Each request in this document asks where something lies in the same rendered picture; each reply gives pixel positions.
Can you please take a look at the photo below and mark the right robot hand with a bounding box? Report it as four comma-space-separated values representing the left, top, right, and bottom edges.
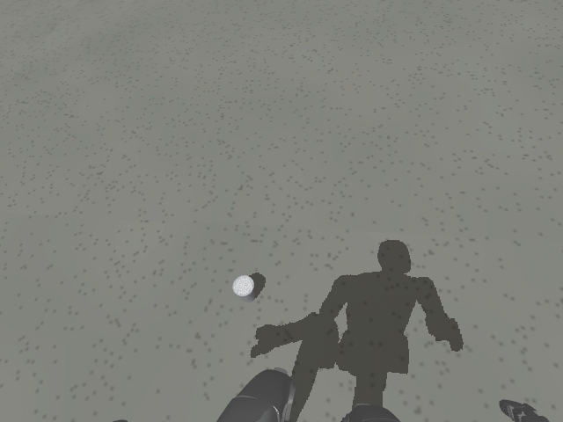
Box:
499, 400, 550, 422

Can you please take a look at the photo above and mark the cup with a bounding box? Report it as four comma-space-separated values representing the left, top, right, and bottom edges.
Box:
232, 275, 256, 302

